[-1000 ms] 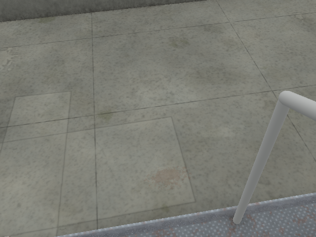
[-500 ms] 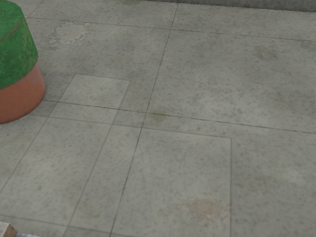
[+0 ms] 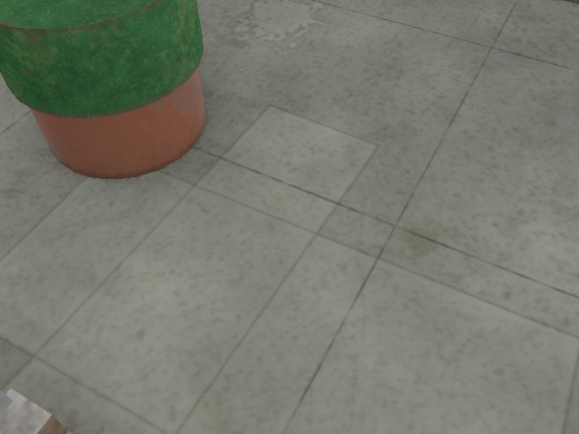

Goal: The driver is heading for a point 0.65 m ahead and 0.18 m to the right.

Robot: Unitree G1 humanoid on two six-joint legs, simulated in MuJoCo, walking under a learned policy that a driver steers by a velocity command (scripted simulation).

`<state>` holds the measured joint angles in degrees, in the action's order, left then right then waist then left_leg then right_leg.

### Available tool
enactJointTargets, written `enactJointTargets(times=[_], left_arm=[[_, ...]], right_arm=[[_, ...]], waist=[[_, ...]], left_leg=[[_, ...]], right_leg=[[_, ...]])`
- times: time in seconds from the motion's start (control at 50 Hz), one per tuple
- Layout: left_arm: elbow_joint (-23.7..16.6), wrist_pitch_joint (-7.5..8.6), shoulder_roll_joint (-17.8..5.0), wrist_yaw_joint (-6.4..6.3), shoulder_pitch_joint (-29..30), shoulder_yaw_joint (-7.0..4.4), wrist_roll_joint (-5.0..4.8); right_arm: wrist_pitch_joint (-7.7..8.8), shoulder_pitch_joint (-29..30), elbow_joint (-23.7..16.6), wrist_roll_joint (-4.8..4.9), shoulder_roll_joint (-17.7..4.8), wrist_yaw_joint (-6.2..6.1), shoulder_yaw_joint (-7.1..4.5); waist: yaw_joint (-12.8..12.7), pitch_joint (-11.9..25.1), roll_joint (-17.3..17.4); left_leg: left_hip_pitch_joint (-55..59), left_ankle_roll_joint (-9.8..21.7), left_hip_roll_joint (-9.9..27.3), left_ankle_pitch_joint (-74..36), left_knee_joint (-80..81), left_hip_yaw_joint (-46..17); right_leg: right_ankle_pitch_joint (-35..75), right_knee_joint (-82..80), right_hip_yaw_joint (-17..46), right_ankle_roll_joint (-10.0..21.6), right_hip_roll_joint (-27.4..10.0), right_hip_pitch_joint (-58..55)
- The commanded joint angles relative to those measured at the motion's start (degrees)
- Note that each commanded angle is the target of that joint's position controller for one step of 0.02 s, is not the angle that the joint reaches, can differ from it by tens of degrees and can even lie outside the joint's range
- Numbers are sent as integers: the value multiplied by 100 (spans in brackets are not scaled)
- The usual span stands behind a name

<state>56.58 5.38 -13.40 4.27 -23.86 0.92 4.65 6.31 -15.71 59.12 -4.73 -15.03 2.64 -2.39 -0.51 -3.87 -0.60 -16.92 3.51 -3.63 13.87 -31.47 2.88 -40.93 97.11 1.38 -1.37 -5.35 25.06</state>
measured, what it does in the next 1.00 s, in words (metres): goes down: right foot 0.17 m lower, then left foot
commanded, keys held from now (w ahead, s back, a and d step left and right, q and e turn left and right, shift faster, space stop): w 0.60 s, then w+e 0.10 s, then no key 0.30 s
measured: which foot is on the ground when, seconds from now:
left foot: down 0.00-0.28, up 0.30-0.70, down 0.72-1.00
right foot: up 0.00-0.24, down 0.26-0.72, up 0.74-1.00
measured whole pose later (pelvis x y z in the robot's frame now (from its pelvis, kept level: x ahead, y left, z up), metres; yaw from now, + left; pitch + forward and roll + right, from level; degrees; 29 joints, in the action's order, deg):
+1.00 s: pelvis +0.55 -0.07 -0.15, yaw +2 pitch +3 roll +1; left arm 51.4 3.0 -13.7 -2.2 -7.8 -4.9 -0.6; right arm 3.8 -11.9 55.4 -0.9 -11.1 -0.5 -3.4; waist 0.9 -1.3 -2.1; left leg -15.5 2.9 -2.6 8.2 -20.4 2.2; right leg -13.3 46.1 4.0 -1.7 -4.5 33.7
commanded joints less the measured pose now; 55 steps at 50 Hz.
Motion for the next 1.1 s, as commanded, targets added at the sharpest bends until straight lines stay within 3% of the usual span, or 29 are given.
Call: enactJointTargets(times=[0.02,0.04,0.06,0.08,0.12,0.18,0.22,0.24,0.26,0.28,0.3,0.32,0.34,0.36,0.38,0.4,0.44,0.48,0.5,0.56,0.64,0.7,0.72,0.74,0.76,0.8,0.84,0.94,1.1], left_arm=[[-633,115,-336,-293,310,-115,87],[-694,9,-141,-331,11,-103,93],[-623,-78,110,-183,-662,18,172],[-646,-121,123,-155,-520,46,227],[-757,-97,61,-171,-71,109,-28],[-1252,-247,-473,-253,1296,2,39],[-1210,-209,-764,-233,1516,-56,120],[-1105,-163,-986,-270,1221,-183,37],[-894,-180,-1030,-224,735,-477,-931],[-434,-149,-1343,-189,-789,-574,-894],[-117,-199,-1532,-141,-1495,-702,-799],[-6,-325,-1349,-126,-1494,-665,-792],[170,-386,-1604,-155,-1469,-741,-787],[-27,-401,-762,-289,-720,-495,-706],[-102,-299,-707,-348,-219,-426,-465],[-134,-213,-465,-330,230,-310,-422],[-57,-64,-106,-339,574,-154,-403],[-249,10,-511,-522,902,-221,-345],[-100,61,-550,-586,577,-252,-443],[76,35,-853,-741,224,-402,-702],[266,-112,-586,-690,-551,-497,-646],[164,-178,-618,-563,-457,-562,-652],[9,-164,-627,-517,-64,-553,-590],[-194,-76,-375,-500,30,-496,-470],[-88,58,63,-384,-769,-342,-573],[-285,70,-650,-400,132,-588,-765],[-386,-115,-553,-579,526,-664,-592],[-472,-242,2,-676,553,-592,-523],[-521,-390,-355,-610,1267,-634,-425]], right_arm=[[102,373,-604,152,278,50,336],[141,637,-744,182,-303,109,212],[198,466,-722,62,-434,96,146],[335,535,-916,-30,-75,76,281],[435,60,-886,-71,-359,-53,226],[204,-996,-675,44,-226,-44,318],[-21,-1239,-701,139,-490,-43,298],[-149,-1218,-652,35,-732,-5,235],[-326,-1230,-543,740,-479,-331,-11],[-299,-1804,-328,795,-73,-382,94],[-190,-2183,-330,960,224,-391,160],[-114,-1867,-530,977,212,-438,126],[-28,-972,-1104,1193,399,-509,170],[-96,236,-1391,1108,270,-630,115],[-181,545,-1548,1055,304,-669,138],[-302,445,-1511,866,403,-670,167],[-374,215,-1439,734,281,-588,69],[-282,543,-1593,416,84,-527,-39],[-233,961,-1673,388,160,-501,-40],[-204,1727,-1960,670,280,-377,5],[-77,2687,-2183,630,238,-136,-26],[17,1944,-1987,594,-65,-65,-202],[21,816,-1661,516,-296,-109,-322],[-5,-473,-1352,364,-790,-166,-448],[-66,-893,-1105,399,-855,-140,-429],[-156,104,-1246,505,-336,-240,-305],[-97,935,-1296,477,-71,-207,-206],[-87,1152,-935,347,-181,-296,-191],[-250,680,-490,573,-210,-408,-150]], waist=[[-314,-776,-316],[-653,-636,361],[-844,-230,262],[-660,-234,54],[-155,-93,15],[214,-488,96],[332,-593,93],[188,-475,49],[245,557,-76],[-347,1510,-1022],[-567,2208,-1827],[-543,2040,-1823],[-529,1815,-1750],[-452,741,-246],[-293,559,-246],[71,371,222],[417,29,-41],[378,-71,-311],[211,129,-366],[20,-10,-367],[-436,-146,-200],[24,566,-569],[596,1251,-521],[949,2326,248],[709,3365,1572],[577,1965,867],[80,1154,105],[-348,969,554],[-283,909,421]], left_leg=[[-1697,1520,1841,-991,1320,-1473],[-2804,1585,1424,-1129,1274,-1364],[-3787,1417,1134,-632,690,-993],[-3490,1144,1021,64,199,-960],[-3211,838,637,1639,-671,-683],[-1785,873,1275,2096,-1522,-1768],[-716,722,1451,2141,-2091,-2334],[-685,623,1553,1747,-2529,-2361],[-432,426,573,815,-4235,-1437],[-1979,-78,27,2725,-6578,-892],[-3993,-420,-214,3913,-9163,-971],[-4888,-473,26,3434,-10153,-893],[-6046,-477,79,2694,-10260,-534],[-6467,-419,524,1914,-9541,-184],[-5955,-307,677,1458,-9312,-571],[-5466,-199,884,1271,-8792,-684],[-4802,101,922,166,-6667,-1030],[-2743,-178,760,-1531,-3528,-380],[-1969,-319,676,-2186,-2741,-238],[-1941,-384,558,-2308,-886,-292],[-2690,-85,451,-1622,307,-308],[-816,241,85,-1064,735,-113],[967,533,355,-1899,374,-351],[3510,1133,1618,-3972,-240,-1639],[4748,2011,2834,-4316,200,-3677],[3249,1559,2394,-4118,674,-2576],[1443,1247,1979,-4141,1123,-1755],[-184,1100,1471,-4561,1532,-631],[-77,425,1154,-1592,1026,-662]], right_leg=[[2439,-3924,546,510,-751,552],[2702,-3760,82,414,-314,-721],[3887,-3119,-167,456,-64,-1826],[5636,-4128,513,446,-390,-1200],[7085,-5835,264,101,-160,-1720],[6082,-7021,208,-87,-310,-904],[6448,-8090,336,129,-441,-597],[6548,-8184,129,296,-334,-1143],[7008,-7858,89,491,-170,-1712],[9003,-6458,159,800,-645,-3975],[8174,-5592,1039,1248,-1378,-5557],[6983,-6032,1745,1308,-1526,-5176],[4012,-7266,3288,1926,-2150,-5145],[3233,-7946,3357,1713,-1920,-4049],[3853,-7817,3490,1887,-2209,-3113],[3982,-7591,2994,1730,-1935,-2216],[3900,-7506,1525,1049,-1090,-1020],[4397,-8351,387,1069,-325,495],[4708,-8540,295,1113,-246,528],[4882,-8869,495,1209,-650,-858],[5174,-8227,818,1163,-913,-2925],[6963,-7167,716,1115,-664,-2837],[7179,-6011,469,917,-339,-2006],[5140,-3942,177,545,257,-116],[419,-2290,778,313,1011,1276],[935,-1994,888,232,545,1956],[1539,-2663,527,96,159,1411],[2575,-4682,151,-43,80,-36],[4158,-7118,-6,229,309,-1368]])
